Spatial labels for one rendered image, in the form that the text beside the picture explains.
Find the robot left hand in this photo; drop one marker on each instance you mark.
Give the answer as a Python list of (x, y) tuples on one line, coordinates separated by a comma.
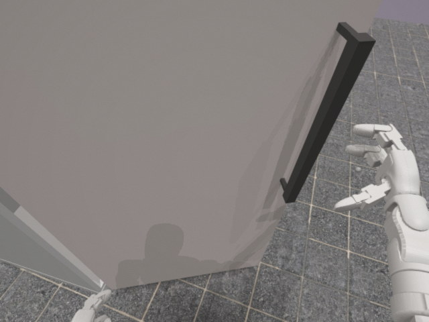
[(91, 307)]

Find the handle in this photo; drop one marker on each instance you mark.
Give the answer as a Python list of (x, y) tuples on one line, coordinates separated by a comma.
[(352, 60)]

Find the fridge door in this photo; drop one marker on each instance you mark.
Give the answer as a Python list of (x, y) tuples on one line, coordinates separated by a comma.
[(149, 137)]

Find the robot right forearm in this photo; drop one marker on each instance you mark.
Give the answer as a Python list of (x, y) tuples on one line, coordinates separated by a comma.
[(407, 229)]

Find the robot right hand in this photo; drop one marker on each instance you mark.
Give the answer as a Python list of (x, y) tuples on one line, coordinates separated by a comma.
[(398, 166)]

